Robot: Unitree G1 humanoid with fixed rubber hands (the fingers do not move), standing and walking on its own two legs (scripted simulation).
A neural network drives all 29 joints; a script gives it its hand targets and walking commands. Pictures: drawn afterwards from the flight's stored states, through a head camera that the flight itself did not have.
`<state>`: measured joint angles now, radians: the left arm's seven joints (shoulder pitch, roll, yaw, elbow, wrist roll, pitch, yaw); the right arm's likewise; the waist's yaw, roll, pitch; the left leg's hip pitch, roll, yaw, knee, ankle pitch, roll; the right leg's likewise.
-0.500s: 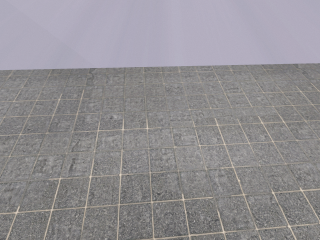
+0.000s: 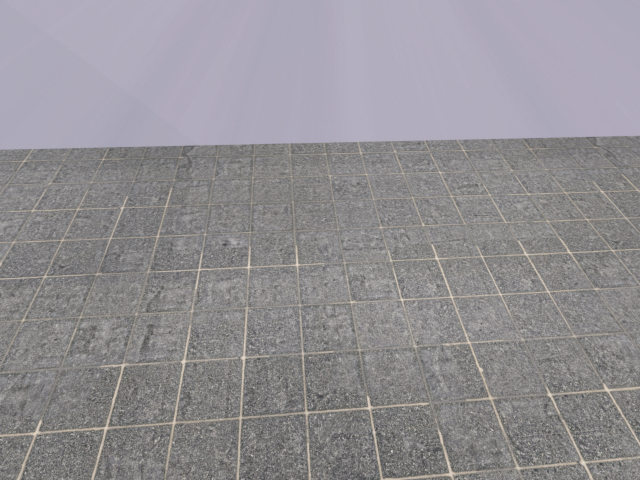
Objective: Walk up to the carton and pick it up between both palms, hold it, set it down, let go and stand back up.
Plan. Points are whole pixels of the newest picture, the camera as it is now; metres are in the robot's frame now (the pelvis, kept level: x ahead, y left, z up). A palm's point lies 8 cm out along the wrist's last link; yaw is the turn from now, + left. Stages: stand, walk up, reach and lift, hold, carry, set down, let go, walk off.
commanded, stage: stand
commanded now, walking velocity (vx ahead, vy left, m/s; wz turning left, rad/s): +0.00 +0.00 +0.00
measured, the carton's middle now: out of the picture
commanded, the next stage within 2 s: walk up in 0.48 s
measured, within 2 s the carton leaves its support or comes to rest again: neither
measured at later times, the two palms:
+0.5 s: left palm out of the picture +0.03 +0.24 -0.13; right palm out of the picture +0.04 -0.24 -0.13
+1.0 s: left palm out of the picture +0.05 +0.22 -0.11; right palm out of the picture +0.09 -0.31 -0.14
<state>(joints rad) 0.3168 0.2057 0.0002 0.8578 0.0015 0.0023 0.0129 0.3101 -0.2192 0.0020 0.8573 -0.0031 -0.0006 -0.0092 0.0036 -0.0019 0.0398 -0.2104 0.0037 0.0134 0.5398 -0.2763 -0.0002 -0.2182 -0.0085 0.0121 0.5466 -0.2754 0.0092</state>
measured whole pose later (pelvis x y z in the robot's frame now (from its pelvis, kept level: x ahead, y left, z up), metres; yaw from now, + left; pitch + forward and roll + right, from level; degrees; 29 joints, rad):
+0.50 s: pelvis +0.00 +0.00 +0.00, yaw +0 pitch -3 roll +0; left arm 0.32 0.20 -0.01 0.94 0.00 0.00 0.02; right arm 0.31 -0.21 0.01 0.93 0.00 0.00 -0.02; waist 0.00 0.00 0.04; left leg -0.19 0.00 0.01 0.50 -0.26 0.00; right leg -0.20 -0.01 0.01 0.51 -0.26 0.01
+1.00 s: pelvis -0.05 -0.05 -0.01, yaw +16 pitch -1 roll +1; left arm 0.05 0.21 0.02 0.79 0.02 0.00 0.04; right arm 0.20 -0.31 -0.07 0.85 -0.06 0.08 -0.02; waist -0.04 0.04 0.12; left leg -0.53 -0.06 -0.12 0.93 -0.45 -0.06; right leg -0.36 0.03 -0.04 0.66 -0.29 -0.07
